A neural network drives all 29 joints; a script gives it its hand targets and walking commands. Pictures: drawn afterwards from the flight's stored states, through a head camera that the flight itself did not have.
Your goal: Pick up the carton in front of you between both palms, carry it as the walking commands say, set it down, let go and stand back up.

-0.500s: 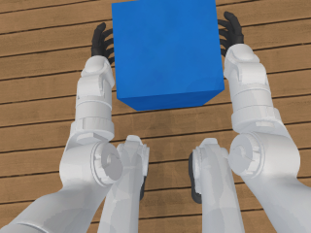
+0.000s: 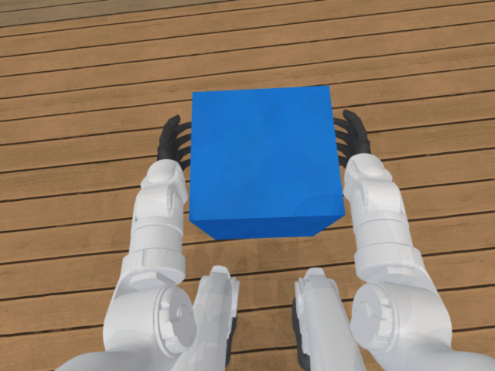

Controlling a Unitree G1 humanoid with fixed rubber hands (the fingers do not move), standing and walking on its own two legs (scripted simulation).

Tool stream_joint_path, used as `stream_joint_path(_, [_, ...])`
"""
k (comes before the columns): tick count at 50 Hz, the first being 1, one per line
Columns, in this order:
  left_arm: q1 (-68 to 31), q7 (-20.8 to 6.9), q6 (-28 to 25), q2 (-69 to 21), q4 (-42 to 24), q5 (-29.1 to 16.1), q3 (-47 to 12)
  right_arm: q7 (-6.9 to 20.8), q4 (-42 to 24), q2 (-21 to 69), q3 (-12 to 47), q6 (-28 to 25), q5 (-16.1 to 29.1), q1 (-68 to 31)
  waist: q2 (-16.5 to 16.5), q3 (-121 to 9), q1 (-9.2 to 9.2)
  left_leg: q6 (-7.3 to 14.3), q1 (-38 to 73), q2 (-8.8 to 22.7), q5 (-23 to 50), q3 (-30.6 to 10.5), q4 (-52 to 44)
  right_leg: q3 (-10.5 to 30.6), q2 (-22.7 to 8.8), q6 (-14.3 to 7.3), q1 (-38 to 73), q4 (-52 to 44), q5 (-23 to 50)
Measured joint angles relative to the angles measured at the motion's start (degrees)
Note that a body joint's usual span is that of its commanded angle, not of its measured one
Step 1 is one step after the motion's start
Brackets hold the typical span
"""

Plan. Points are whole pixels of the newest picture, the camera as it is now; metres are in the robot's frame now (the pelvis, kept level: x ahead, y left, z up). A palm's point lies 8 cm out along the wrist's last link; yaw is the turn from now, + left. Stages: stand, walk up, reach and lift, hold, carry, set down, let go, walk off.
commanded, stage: reach and lift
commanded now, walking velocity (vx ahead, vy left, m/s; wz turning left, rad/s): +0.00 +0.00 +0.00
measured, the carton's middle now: (262, 175) +0.44 +0.02 -0.11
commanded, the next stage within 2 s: hold in 1.84 s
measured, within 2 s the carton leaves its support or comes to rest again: neither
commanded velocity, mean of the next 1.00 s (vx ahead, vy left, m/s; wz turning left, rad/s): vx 0.00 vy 0.00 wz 0.00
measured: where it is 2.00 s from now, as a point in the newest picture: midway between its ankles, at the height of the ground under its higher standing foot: (264, 344)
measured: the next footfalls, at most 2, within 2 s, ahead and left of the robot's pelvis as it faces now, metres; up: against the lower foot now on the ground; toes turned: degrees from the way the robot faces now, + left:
none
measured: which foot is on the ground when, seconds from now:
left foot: down 0.00-1.00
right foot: down 0.00-1.00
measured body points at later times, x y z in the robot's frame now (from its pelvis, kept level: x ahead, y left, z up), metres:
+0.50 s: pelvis +0.05 +0.00 +0.14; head +0.12 +0.00 +0.58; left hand +0.40 +0.16 +0.11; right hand +0.40 -0.14 +0.11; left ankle +0.08 +0.13 -0.55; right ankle +0.09 -0.12 -0.55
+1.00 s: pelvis +0.06 +0.00 +0.19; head +0.03 +0.00 +0.64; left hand +0.37 +0.16 +0.21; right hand +0.36 -0.15 +0.21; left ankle +0.08 +0.13 -0.55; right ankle +0.09 -0.12 -0.55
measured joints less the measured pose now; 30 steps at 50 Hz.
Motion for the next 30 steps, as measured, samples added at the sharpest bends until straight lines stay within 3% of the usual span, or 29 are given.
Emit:
stream_joint_path(19, [15.2,-1.0,-1.2,-2.7,-2.0,0.9,-4.1,0.0,-4.0,3.9,2.7,-1.3,0.0,16.8,0.5,2.2,-0.92,0.8,32.5,0.4,4.4,-0.8,-23.5,-0.1,-0.9,-0.5,33.0,-23.6,4.1])
stream_joint_path(30, [23.9,-1.3,1.3,-3.8,-5.5,1.2,-7.4,0.3,-8.2,5.3,5.3,1.3,-0.1,26.1,0.6,5.2,-1.44,1.3,55.3,0.6,8.8,-1.0,-40.0,0.1,-1.5,-0.6,55.8,-39.9,8.2])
